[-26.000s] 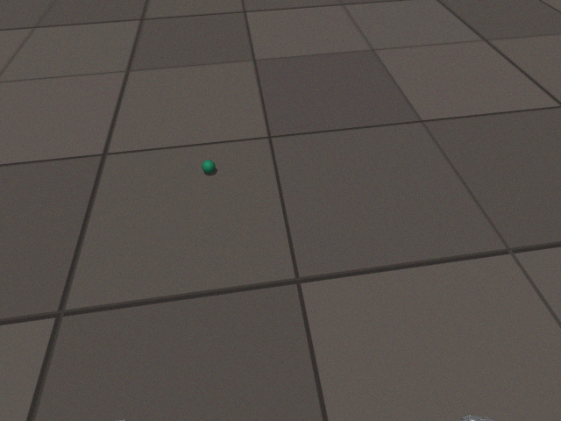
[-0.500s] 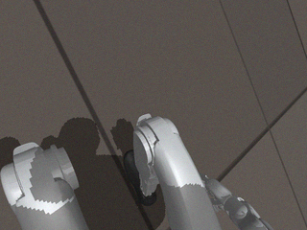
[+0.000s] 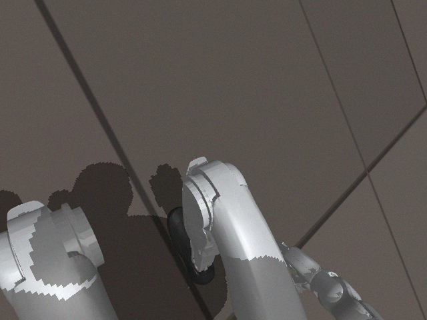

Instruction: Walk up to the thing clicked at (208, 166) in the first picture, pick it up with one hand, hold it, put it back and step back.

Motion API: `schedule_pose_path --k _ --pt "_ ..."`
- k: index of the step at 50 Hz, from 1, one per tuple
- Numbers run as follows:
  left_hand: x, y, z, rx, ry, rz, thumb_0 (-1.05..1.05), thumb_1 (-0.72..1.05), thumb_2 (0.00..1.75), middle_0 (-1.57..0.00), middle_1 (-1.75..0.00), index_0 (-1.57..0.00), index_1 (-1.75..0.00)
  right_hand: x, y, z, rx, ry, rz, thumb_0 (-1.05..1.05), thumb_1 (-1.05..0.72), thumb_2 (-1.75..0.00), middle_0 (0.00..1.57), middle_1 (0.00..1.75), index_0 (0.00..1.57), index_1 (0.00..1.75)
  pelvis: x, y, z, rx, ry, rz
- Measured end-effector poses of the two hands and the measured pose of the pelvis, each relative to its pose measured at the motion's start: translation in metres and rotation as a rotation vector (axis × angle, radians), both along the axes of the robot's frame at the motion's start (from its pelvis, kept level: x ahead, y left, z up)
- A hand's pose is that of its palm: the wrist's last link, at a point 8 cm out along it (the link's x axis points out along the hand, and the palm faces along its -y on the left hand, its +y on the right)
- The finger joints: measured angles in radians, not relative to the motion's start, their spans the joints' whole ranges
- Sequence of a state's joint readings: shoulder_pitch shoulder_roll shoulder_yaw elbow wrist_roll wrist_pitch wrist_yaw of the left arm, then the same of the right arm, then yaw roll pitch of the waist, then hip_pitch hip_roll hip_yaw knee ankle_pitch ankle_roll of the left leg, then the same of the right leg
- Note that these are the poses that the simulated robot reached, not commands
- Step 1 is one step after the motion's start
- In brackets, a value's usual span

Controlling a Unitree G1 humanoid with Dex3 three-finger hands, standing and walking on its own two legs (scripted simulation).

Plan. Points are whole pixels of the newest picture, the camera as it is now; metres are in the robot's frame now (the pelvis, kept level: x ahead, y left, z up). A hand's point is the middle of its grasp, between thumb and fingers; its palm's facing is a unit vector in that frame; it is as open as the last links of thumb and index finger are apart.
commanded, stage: rest palm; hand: left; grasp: from above
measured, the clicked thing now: out of the picture +0.42 +0.43 -0.27
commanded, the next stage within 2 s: close in 0.40 s
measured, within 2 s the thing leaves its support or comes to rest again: neither
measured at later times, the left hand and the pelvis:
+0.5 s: hand out of the picture +0.40 +0.40 -0.24, palm faces -0.42 -0.20 -0.89, open 13.9 cm; pelvis +0.00 +0.00 +0.00, yaw +0 degrees
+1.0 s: hand out of the picture +0.40 +0.41 -0.24, palm faces -0.43 -0.20 -0.88, open 13.0 cm; pelvis +0.00 +0.00 +0.00, yaw +0 degrees
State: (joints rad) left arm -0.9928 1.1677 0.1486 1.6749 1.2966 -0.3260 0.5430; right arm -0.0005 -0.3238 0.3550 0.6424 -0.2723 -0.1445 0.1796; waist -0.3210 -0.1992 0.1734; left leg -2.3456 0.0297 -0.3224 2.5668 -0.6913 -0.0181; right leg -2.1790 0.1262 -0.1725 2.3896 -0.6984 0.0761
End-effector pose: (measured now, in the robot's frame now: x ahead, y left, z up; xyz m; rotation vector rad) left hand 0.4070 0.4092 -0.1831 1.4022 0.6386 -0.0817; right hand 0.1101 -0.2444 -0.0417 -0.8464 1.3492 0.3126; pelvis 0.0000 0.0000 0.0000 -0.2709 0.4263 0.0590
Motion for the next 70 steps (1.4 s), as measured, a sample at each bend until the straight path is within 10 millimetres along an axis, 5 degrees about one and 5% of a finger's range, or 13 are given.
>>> schedule_pose_path --k 33,70 --pt "0.002 0.001 -0.001 -0.003 0.001 0.010 0.00 -0.45 0.96 -0.11 -1.03 -0.11 -1.02 0.002 -0.001 -0.001 0.010 0.006 0.022 0.00 -0.90 -0.90 0.21 0.30 0.21 0.30 0.000 -0.001 -0.001 0.003 -0.004 -0.004" --pt "0.002 0.003 0.002 -0.001 0.001 0.001 0.00 -0.05 0.66 -0.37 -0.82 -0.40 -0.77 -0.002 0.000 0.000 -0.003 0.004 0.022 0.00 -0.89 -0.90 0.21 0.30 0.21 0.30 -0.002 0.000 -0.001 -0.001 -0.008 -0.006"
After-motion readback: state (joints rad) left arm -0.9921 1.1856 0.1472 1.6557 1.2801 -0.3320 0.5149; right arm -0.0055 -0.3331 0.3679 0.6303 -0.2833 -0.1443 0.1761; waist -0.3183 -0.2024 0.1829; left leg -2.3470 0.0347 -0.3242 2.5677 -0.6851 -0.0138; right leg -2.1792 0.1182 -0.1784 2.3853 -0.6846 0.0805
